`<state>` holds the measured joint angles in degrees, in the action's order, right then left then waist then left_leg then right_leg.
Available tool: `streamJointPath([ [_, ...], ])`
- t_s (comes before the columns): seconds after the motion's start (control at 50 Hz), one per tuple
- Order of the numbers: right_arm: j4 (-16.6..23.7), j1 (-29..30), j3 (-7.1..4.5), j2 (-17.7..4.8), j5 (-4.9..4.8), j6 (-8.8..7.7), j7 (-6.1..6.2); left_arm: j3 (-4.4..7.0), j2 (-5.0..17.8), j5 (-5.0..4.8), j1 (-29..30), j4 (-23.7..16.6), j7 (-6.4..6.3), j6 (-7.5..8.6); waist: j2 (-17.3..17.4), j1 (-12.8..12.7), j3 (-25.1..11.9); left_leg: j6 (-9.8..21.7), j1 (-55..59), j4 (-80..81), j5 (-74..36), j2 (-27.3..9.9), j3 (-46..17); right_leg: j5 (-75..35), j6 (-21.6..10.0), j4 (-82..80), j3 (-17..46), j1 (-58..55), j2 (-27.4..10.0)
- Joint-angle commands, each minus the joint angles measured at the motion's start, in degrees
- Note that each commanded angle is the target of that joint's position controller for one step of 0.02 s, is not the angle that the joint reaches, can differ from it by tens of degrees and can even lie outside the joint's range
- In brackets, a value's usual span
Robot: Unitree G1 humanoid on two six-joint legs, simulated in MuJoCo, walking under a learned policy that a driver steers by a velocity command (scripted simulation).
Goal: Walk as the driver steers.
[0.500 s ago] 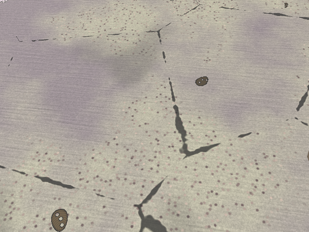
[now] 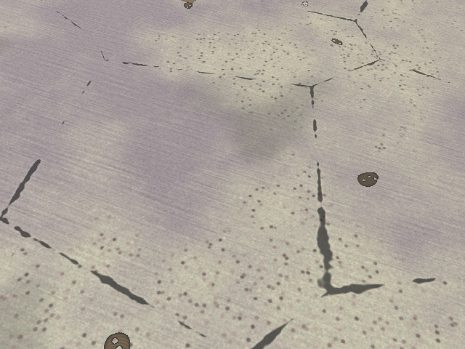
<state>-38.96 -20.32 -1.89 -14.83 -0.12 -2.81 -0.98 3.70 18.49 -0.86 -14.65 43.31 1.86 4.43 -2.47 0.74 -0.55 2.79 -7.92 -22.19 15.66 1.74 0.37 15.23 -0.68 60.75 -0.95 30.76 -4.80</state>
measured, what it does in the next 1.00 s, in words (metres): walks ahead: right foot, then left foot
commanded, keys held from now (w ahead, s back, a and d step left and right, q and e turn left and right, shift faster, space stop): w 0.62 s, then w+e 0.38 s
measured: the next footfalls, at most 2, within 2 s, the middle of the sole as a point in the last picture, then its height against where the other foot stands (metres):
right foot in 0.32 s outside the picture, level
left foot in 0.82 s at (181, 304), level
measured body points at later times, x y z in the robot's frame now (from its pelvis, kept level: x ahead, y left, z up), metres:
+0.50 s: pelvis +0.28 -0.04 -0.01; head +0.31 -0.04 +0.44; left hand +0.39 +0.24 -0.12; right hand +0.38 -0.31 -0.12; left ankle +0.23 +0.12 -0.66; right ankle +0.33 -0.12 -0.74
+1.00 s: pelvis +0.56 +0.03 +0.00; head +0.59 +0.04 +0.44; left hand +0.68 +0.31 -0.13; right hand +0.64 -0.25 -0.10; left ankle +0.60 +0.13 -0.74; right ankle +0.51 -0.11 -0.66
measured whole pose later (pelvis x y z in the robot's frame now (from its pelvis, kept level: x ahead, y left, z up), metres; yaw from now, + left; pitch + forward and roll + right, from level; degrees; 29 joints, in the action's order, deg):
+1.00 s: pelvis +0.56 +0.03 +0.00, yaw -8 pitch +1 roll +1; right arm -43.1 -13.4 -2.7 -14.9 0.7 -5.6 -0.8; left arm 3.7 18.4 -2.0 -16.6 46.1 0.1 2.2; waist -2.8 0.4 2.2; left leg 1.5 -14.2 -23.9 10.2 0.0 5.6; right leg 18.3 -0.7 66.0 3.1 28.7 -3.3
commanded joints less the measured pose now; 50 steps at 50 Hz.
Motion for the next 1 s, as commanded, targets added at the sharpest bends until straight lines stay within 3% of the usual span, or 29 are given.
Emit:
streamJointPath([
  [0.02, 2.94, 0.74, -2.55, -9.28, 0.16, -1.49, 0.70, 0.85, 4.09, 0.60, 5.45, -4.78, 0.30, 1.04, 7.45, 0.66, 3.95, 9.83, 7.66, 13.86, -14.11, -14.10, -13.51, -8.81, 1.41, -3.85, 2.01, 15.30, -2.15],
  [0.08, 1.09, -0.66, -2.59, -9.66, -0.05, -1.43, 1.27, -0.24, 1.72, 0.45, 10.20, -5.91, 0.36, 0.94, 6.50, 1.74, 4.61, 8.43, 5.59, 14.48, -19.37, -11.83, -7.71, -16.26, 2.55, -15.50, 0.86, 11.87, -0.51],
  [0.14, -1.27, -3.92, -2.83, -10.59, -0.45, -1.49, 1.66, -1.07, 0.48, -0.07, 16.62, -7.71, 1.19, 1.36, 6.81, 3.88, 6.65, 7.90, 4.01, 16.14, -16.78, -11.83, -5.89, -22.55, 1.95, -25.27, -0.61, 7.43, 1.42],
  [0.2, -3.43, -5.88, -3.06, -11.00, -0.89, -1.21, 1.69, -1.12, 1.07, -0.31, 20.01, -9.04, 2.16, 1.80, 6.59, 3.90, 8.06, 7.72, 8.26, 15.01, -18.71, -14.19, -6.19, -22.29, -0.06, -30.67, 0.12, 7.08, 2.37],
  [0.24, -4.40, -6.02, -3.31, -11.42, -1.08, -0.74, 1.87, -0.86, 2.01, -0.11, 19.76, -9.24, 2.55, 2.04, 6.94, 2.69, 7.05, 6.82, 12.68, 11.85, -25.85, -15.52, -6.11, -18.84, -1.85, -32.57, 0.06, 6.08, 3.12],
  [0.28, -4.76, -5.59, -3.71, -12.83, -0.79, -0.13, 2.16, 0.11, 4.14, 0.24, 15.31, -8.35, 2.06, 1.80, 9.23, -0.12, 2.15, 5.61, 15.99, 4.23, -46.07, -15.33, -5.67, -13.22, -3.88, -31.76, -2.13, -1.30, 6.18],
  [0.3, -4.80, -5.00, -3.60, -12.91, -0.53, 0.45, 2.29, 1.22, 6.21, 0.22, 8.52, -6.71, 1.45, 1.55, 9.73, -3.94, -2.97, 4.58, 15.69, -4.70, -56.12, -13.81, -4.28, -12.39, -5.67, -32.18, -3.92, -10.62, 8.14],
  [0.32, -4.36, -4.61, -3.08, -12.24, -0.18, 0.73, 2.53, 2.12, 8.40, 0.31, -0.57, -4.75, 0.65, 1.22, 9.32, -8.42, -9.31, 2.77, 7.58, -16.96, -53.36, -11.83, -3.18, -14.66, -8.08, -30.72, -1.37, -26.63, 5.13],
  [0.34, -2.66, -10.68, -1.25, -6.05, 0.64, 0.10, 2.08, 3.36, 13.92, 1.80, -8.84, -3.71, 0.00, 0.95, -2.06, -7.29, -20.35, -0.73, -14.75, -40.41, -27.82, -5.03, -2.04, -11.03, -16.63, -28.54, 21.82, -52.44, -11.05],
  [0.36, -4.08, -12.88, -0.24, -4.09, -0.24, -1.03, 1.60, 2.73, 10.87, 0.57, -11.10, -2.11, 0.46, 1.06, -11.12, -7.07, -28.20, -2.32, -26.17, -54.44, 16.34, 3.68, -8.15, 0.17, -22.25, -39.26, 45.33, -59.84, -18.79],
  [0.38, -2.59, -5.33, -2.05, -10.56, -2.15, -1.94, 1.20, 1.61, 7.34, -0.16, -7.40, -2.29, 0.10, 0.84, -6.04, -8.04, -18.00, -1.62, -32.76, -58.28, 15.19, -0.37, -10.58, 7.38, -18.19, -42.68, 39.55, -52.81, -16.01],
  [0.4, -0.66, 0.08, -2.01, -11.02, -2.98, -2.58, 0.98, 1.15, 6.00, -0.03, -3.31, -2.63, -0.30, 0.54, -2.78, -6.70, -9.42, -0.98, -33.89, -55.70, 10.40, -3.58, -8.04, 6.15, -15.60, -44.31, 30.47, -43.04, -13.82],
  [0.42, -0.11, 2.86, -1.80, -10.04, -2.13, -2.85, 1.10, 0.74, 5.05, 0.42, -0.05, -2.65, -0.38, 0.54, 1.34, -4.41, -3.62, -1.00, -32.38, -51.09, 6.35, -6.26, -6.09, 0.47, -14.31, -46.38, 24.71, -33.39, -11.49],
  [0.44, -0.46, 2.89, -2.15, -9.72, -1.16, -2.53, 1.25, 0.38, 3.76, 1.20, 1.90, -2.91, -0.29, 0.88, 0.94, -2.36, -1.16, -1.18, -29.20, -47.51, 3.53, -8.18, -5.95, -4.67, -13.60, -47.99, 20.64, -27.08, -9.32],
  [0.46, -1.23, 1.01, -2.01, -8.54, -0.97, -1.93, 1.23, 0.28, 3.34, 1.67, 2.97, -2.94, -0.21, 1.09, -0.24, -0.72, -0.70, -1.47, -25.66, -46.35, 1.90, -8.99, -6.00, -6.64, -13.52, -49.90, 18.23, -22.92, -7.92],
  [0.52, -1.61, 0.20, -1.39, -6.03, -0.51, -0.45, 1.56, 0.59, 4.18, 0.82, 3.37, -1.51, -0.11, 2.22, -1.57, 1.07, 1.14, -3.47, -24.38, -40.58, -0.08, -10.21, -4.67, -11.42, -15.01, -53.74, 12.42, -16.79, -7.18],
  [0.58, 0.46, 7.00, -0.93, -5.28, 0.18, -0.85, 1.54, 0.97, 5.67, 0.53, 1.79, -0.32, -0.71, 2.14, -0.65, -0.64, 3.38, -4.65, -26.97, -29.04, -10.42, -10.57, -3.71, -13.35, -13.82, -55.03, 7.81, -16.89, -5.42],
  [0.64, 1.95, 14.04, -0.37, -4.07, -0.08, -1.87, 0.82, 1.25, 7.13, -0.01, -1.34, 0.84, -1.07, 1.57, 0.46, -3.62, 4.11, -4.65, -24.10, -16.82, -19.46, -8.33, -1.92, -14.36, -12.02, -54.45, 5.28, -18.02, -4.18],
  [0.72, 4.10, 19.63, -0.86, -5.49, -0.69, -2.78, -0.31, 1.66, 8.49, -0.94, -5.71, 2.83, -1.50, 0.13, 0.01, -4.95, 4.67, -4.17, -23.57, -8.83, -19.67, -6.32, -3.29, -12.30, -10.94, -50.49, 9.06, -24.34, -7.06],
  [0.78, 3.56, 16.59, -1.90, -7.84, -0.70, -3.39, -0.64, 2.04, 9.13, -0.78, -5.47, 3.28, -1.99, -0.94, -1.56, -2.05, 2.96, -2.53, -17.82, -5.64, -13.67, -5.04, -3.30, -14.23, -9.07, -44.86, 12.27, -27.60, -8.71],
  [0.8, 2.21, 11.54, -2.76, -9.17, -0.65, -3.55, -0.41, 1.79, 8.57, -0.61, -4.82, 3.23, -2.03, -1.20, -1.35, 1.02, 0.30, -1.27, -10.33, -3.80, -12.10, -4.02, -2.04, -19.33, -7.76, -39.01, 11.22, -26.66, -6.82],
  [0.82, 0.47, 3.47, -4.11, -12.10, -0.19, -3.62, 0.13, 0.78, 5.84, 0.13, -5.26, 2.89, -1.93, -1.16, 0.17, 4.72, -6.17, 0.90, 2.74, -4.98, -12.20, -6.59, -3.54, -18.93, -5.73, -27.36, 8.91, -22.18, -3.13],
  [0.84, 0.14, -4.56, -5.18, -16.90, 0.80, -3.25, 0.66, -0.96, 0.50, 1.88, -8.45, 1.23, -1.81, -0.76, 10.86, 5.82, -16.53, 5.38, 21.17, -7.60, -11.46, -19.70, -17.45, -0.98, -2.62, -7.42, 4.99, -8.77, 3.05],
  [0.86, -1.15, -6.27, -5.40, -17.47, 0.90, -2.58, 0.25, -1.58, -1.45, -0.66, -13.00, 0.35, -1.76, 0.08, 25.00, 3.88, -21.58, 11.76, 29.76, 2.85, 5.07, -27.02, -41.09, 18.95, -0.72, 7.15, 5.43, 7.22, 8.14],
  [0.88, -0.49, -3.76, -3.99, -11.89, 0.49, -2.60, 0.12, 0.18, 5.59, -2.20, -9.28, 0.94, -1.94, 0.21, 15.03, 5.27, -14.43, 9.62, 24.28, 5.87, 12.95, -25.00, -38.24, 16.08, -0.91, 12.97, 9.29, 12.07, 4.58],
  [0.9, -0.19, -0.15, -3.11, -9.32, 0.29, -2.66, 0.28, 0.84, 7.19, -2.35, -4.29, -0.41, -2.00, 0.07, 11.29, 4.87, -7.91, 7.67, 17.89, 6.14, 9.96, -23.31, -29.28, 10.91, -1.20, 13.28, 7.96, 13.52, 2.33],
  [0.92, -0.17, 3.30, -2.56, -7.88, 0.59, -2.89, 0.15, 0.84, 6.25, -1.58, -2.55, -0.69, -2.11, -0.30, 7.82, 3.24, -4.08, 7.06, 11.16, 7.52, 2.61, -21.01, -22.92, 6.54, -0.76, 11.41, 7.53, 11.42, 0.23],
  [0.94, -0.50, 5.78, -2.31, -6.56, 0.73, -3.19, 0.18, 1.10, 5.37, -0.96, -2.17, -0.88, -2.07, -0.77, 8.61, 1.65, -1.78, 6.81, 6.81, 9.01, -2.50, -19.14, -17.95, 3.51, -0.48, 8.24, 7.95, 9.40, -1.39],
  [1.0, -1.68, 8.02, -2.71, -6.58, 0.86, -4.14, 0.50, 0.86, 2.19, -1.08, -2.97, -1.28, -1.69, -2.54, 8.97, -0.52, 0.75, 7.35, 1.19, 12.93, -11.54, -17.64, -8.55, -0.25, 0.67, 5.37, 6.90, 5.75, -2.81],
])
